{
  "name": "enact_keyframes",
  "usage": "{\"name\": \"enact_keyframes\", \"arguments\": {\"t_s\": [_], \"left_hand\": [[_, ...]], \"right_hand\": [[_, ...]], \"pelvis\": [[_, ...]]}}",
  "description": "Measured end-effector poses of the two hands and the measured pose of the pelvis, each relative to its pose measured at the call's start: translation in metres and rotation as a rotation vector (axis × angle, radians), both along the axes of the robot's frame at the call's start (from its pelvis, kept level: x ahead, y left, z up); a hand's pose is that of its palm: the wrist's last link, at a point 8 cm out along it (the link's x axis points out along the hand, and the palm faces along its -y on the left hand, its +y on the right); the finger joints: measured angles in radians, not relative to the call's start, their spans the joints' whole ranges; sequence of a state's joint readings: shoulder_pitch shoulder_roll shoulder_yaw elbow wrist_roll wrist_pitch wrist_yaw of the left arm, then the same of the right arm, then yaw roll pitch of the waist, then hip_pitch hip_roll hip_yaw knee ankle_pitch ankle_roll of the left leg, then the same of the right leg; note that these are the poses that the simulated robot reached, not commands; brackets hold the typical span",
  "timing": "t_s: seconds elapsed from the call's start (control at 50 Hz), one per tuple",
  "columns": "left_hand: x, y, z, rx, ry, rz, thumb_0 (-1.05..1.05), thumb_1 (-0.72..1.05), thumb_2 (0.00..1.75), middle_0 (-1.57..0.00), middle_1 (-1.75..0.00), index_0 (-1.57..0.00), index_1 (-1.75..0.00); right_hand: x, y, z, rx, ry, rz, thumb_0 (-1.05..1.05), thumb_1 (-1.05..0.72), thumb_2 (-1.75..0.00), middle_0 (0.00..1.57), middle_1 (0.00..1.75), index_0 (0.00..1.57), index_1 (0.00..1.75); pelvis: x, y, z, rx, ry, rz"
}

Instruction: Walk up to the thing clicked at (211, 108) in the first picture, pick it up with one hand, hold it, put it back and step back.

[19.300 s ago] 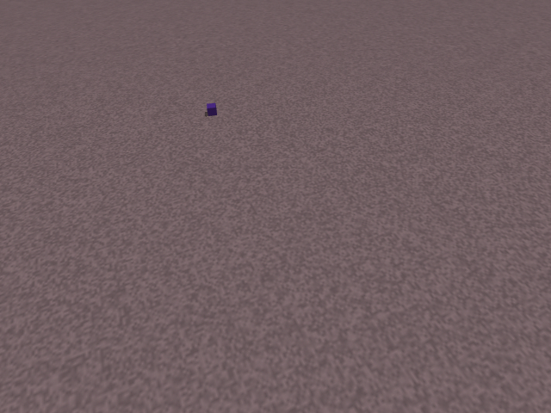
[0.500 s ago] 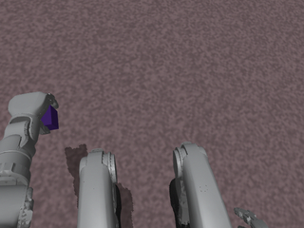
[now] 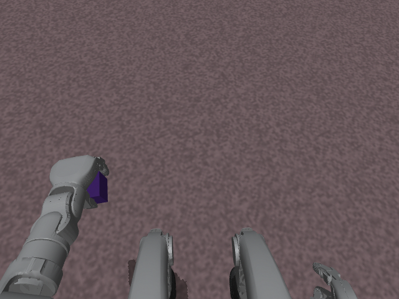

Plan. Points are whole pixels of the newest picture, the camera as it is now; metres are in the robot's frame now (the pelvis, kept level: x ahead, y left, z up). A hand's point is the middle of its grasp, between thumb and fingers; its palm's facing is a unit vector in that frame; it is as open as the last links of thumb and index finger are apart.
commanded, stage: lift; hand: left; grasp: from above
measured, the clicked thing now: (90, 188) +0.38 +0.26 -0.11
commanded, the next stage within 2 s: hold in 0.74 s
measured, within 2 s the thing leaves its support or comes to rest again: neither
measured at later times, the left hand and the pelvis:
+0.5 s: hand (70, 168) +0.35 +0.23 +0.06, palm faces -0.44 -0.09 -0.89, open 8.6 cm; pelvis +0.04 +0.00 +0.14, yaw +1 degrees
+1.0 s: hand (62, 136) +0.38 +0.22 +0.12, palm faces -0.43 -0.09 -0.90, open 8.6 cm; pelvis +0.07 +0.00 +0.19, yaw +1 degrees
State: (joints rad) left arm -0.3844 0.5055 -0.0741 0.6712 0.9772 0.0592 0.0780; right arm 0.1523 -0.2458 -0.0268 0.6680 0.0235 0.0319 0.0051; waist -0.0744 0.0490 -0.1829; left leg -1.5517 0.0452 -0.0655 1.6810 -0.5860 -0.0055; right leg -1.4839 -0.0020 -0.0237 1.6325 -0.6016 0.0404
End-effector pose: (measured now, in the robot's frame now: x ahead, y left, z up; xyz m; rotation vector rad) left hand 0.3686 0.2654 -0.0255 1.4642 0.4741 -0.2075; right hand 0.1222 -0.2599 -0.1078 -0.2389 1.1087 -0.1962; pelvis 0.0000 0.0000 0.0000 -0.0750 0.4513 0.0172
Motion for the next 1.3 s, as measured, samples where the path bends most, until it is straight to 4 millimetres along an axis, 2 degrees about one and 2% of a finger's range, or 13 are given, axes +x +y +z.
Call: {"name": "enact_keyframes", "arguments": {"t_s": [0.1,0.22,0.38,0.56,0.7,0.86,1.12,1.3], "left_hand": [[-0.009,-0.005,0.042,0.003,0.009,0.003,-0.02,0.14,0.38,-0.85,-0.39,-0.89,-0.33],[-0.014,-0.009,0.08,0.008,0.034,0.003,-0.02,0.14,0.38,-0.84,-0.39,-0.89,-0.33],[-0.015,-0.021,0.115,0.012,0.04,-0.01,-0.02,0.15,0.37,-0.84,-0.39,-0.89,-0.34],[-0.005,-0.032,0.151,0.013,0.022,-0.012,-0.02,0.15,0.37,-0.84,-0.39,-0.89,-0.34],[0.002,-0.035,0.172,0.015,0.023,0.004,-0.02,0.15,0.37,-0.84,-0.39,-0.89,-0.33],[0.007,-0.039,0.188,0.009,0.029,0.0,-0.02,0.15,0.37,-0.84,-0.38,-0.89,-0.33],[0.021,-0.038,0.213,0.02,0.016,-0.012,-0.02,0.15,0.37,-0.84,-0.39,-0.89,-0.33],[0.023,-0.038,0.223,0.014,0.027,-0.026,-0.02,0.15,0.37,-0.84,-0.38,-0.89,-0.33]], "right_hand": [[0.003,0.004,0.037,0.008,-0.022,-0.015,0.01,-0.9,-0.9,0.21,0.3,0.2,0.3],[0.003,0.003,0.076,0.007,-0.045,-0.029,0.01,-0.9,-0.9,0.21,0.3,0.2,0.3],[0.002,-0.001,0.114,0.0,-0.048,-0.043,0.01,-0.9,-0.9,0.21,0.3,0.2,0.3],[0.002,-0.003,0.145,0.008,-0.043,-0.054,0.01,-0.9,-0.9,0.21,0.3,0.2,0.3],[0.009,-0.004,0.162,0.023,-0.048,-0.062,0.01,-0.9,-0.9,0.2,0.3,0.2,0.3],[0.022,-0.004,0.177,0.029,-0.064,-0.062,0.01,-0.9,-0.9,0.21,0.3,0.2,0.3],[0.044,-0.005,0.193,0.036,-0.097,-0.063,0.01,-0.9,-0.9,0.2,0.3,0.2,0.3],[0.055,-0.002,0.2,0.047,-0.116,-0.058,0.01,-0.9,-0.9,0.2,0.3,0.2,0.3]], "pelvis": [[0.007,0.0,0.038,0.012,-0.057,0.002],[0.016,0.0,0.076,0.024,-0.115,0.003],[0.028,-0.001,0.117,0.037,-0.176,0.003],[0.04,-0.002,0.15,0.05,-0.233,-0.001],[0.05,-0.003,0.168,0.059,-0.265,-0.006],[0.061,-0.003,0.183,0.065,-0.294,-0.009],[0.073,-0.002,0.196,0.07,-0.334,-0.014],[0.078,0.0,0.202,0.07,-0.357,-0.017]]}}
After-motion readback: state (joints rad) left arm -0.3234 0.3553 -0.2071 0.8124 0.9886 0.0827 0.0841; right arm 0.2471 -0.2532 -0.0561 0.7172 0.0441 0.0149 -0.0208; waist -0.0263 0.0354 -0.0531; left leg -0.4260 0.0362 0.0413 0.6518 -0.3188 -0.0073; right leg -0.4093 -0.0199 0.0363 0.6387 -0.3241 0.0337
